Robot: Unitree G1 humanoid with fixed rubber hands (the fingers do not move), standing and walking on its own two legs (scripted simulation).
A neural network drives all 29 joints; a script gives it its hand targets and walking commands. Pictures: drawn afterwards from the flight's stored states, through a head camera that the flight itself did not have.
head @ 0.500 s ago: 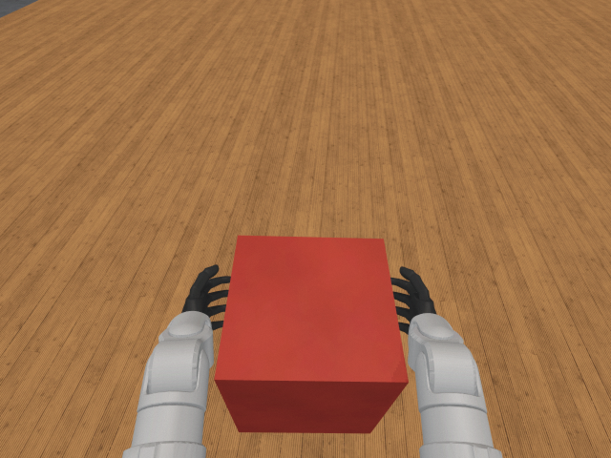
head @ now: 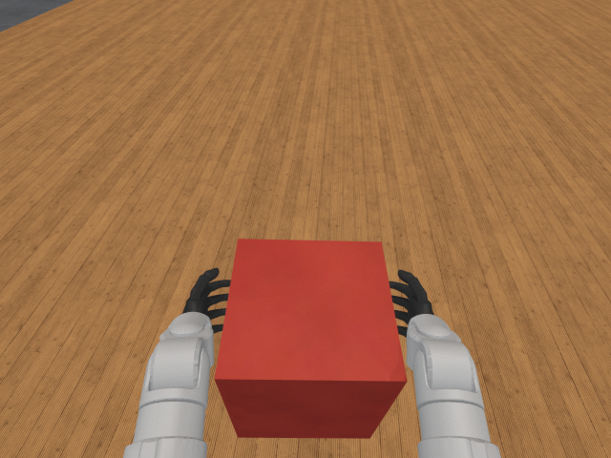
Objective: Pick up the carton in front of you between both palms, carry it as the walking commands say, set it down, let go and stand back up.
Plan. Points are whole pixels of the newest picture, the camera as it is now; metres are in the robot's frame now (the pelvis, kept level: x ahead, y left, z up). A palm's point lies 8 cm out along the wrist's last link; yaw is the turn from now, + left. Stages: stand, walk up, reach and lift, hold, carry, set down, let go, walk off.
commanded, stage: carry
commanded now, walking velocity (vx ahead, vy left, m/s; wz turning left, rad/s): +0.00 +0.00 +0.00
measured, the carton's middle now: (307, 343) +0.30 +0.00 -0.04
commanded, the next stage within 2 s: hold in 0.66 s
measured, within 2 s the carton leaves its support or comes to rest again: neither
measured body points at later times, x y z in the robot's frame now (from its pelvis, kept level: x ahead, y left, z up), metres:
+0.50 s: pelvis -0.02 +0.00 +0.00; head -0.04 +0.00 +0.45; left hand +0.29 +0.14 +0.03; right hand +0.29 -0.16 +0.04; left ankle +0.06 +0.12 -0.73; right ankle -0.07 -0.09 -0.73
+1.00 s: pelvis -0.03 +0.02 +0.01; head -0.05 +0.03 +0.46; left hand +0.29 +0.11 +0.04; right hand +0.24 -0.19 +0.04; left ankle +0.06 +0.14 -0.73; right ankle -0.07 -0.09 -0.73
